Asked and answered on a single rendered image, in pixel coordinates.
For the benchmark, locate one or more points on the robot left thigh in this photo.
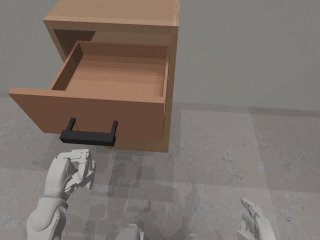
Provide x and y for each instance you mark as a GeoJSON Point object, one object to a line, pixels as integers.
{"type": "Point", "coordinates": [131, 233]}

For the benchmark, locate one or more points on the left robot forearm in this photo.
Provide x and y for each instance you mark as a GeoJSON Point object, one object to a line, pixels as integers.
{"type": "Point", "coordinates": [48, 220]}

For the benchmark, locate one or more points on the robot left hand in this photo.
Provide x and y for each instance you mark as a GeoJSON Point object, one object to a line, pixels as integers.
{"type": "Point", "coordinates": [78, 165]}

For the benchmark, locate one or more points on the left robot shin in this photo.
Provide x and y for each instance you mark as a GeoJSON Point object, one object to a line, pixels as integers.
{"type": "Point", "coordinates": [133, 225]}

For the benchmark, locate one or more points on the cabinet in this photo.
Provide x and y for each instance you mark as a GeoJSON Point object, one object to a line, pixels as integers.
{"type": "Point", "coordinates": [153, 22]}

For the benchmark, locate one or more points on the drawer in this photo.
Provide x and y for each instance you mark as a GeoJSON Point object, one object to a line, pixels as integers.
{"type": "Point", "coordinates": [102, 82]}

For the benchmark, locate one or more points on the robot right hand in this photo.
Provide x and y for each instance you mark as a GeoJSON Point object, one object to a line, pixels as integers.
{"type": "Point", "coordinates": [260, 228]}

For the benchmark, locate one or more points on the handle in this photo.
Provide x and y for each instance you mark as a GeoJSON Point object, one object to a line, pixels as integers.
{"type": "Point", "coordinates": [87, 137]}

